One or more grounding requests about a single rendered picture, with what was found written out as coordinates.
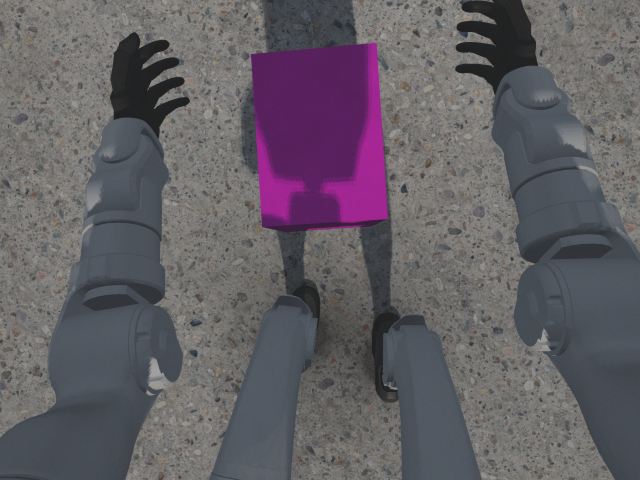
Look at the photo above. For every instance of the robot left forearm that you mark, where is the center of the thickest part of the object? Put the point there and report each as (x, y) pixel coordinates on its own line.
(122, 226)

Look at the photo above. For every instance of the right robot hand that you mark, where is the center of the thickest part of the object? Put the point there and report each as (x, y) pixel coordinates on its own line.
(514, 45)

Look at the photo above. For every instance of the robot right upper arm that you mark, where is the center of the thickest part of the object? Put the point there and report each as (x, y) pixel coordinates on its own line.
(584, 314)

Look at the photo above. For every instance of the carton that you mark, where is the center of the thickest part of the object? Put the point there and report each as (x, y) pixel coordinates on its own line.
(319, 138)

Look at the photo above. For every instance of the left robot hand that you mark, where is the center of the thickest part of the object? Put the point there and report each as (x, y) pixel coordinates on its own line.
(130, 96)

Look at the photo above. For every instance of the robot left upper arm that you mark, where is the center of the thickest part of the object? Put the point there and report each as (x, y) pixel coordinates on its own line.
(107, 369)

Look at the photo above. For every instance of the robot right forearm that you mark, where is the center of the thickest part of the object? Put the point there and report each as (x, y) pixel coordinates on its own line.
(552, 175)

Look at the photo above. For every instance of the robot right foot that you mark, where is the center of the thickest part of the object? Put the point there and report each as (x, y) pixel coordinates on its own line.
(381, 325)

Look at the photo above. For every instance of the right robot thigh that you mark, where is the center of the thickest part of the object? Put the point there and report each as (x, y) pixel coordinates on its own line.
(435, 443)

